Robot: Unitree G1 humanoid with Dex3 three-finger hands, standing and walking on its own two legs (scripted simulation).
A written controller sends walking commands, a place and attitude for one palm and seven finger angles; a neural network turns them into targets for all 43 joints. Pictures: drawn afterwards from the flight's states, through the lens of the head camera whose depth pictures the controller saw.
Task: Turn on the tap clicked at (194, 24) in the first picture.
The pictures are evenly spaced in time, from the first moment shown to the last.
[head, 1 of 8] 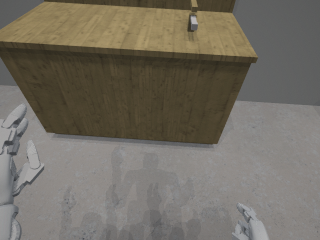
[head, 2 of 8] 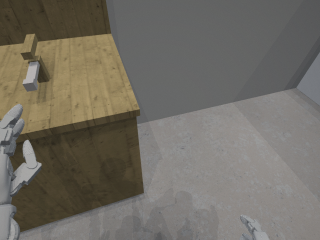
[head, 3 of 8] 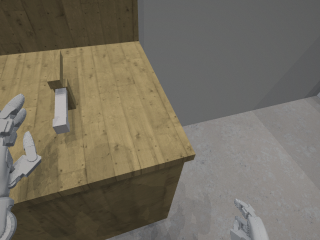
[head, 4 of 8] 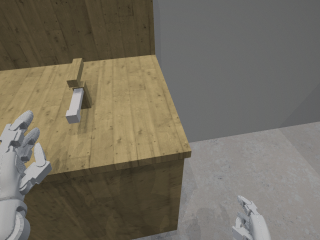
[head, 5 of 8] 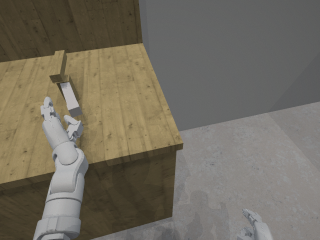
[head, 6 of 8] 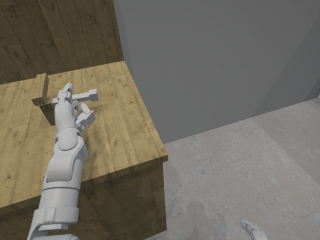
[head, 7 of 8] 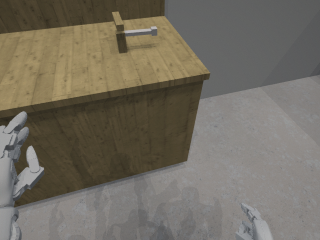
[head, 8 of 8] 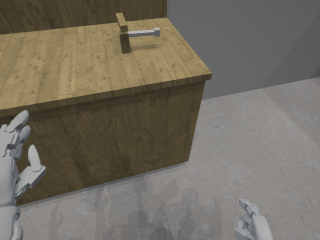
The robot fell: no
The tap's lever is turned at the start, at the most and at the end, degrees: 0 85 85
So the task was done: yes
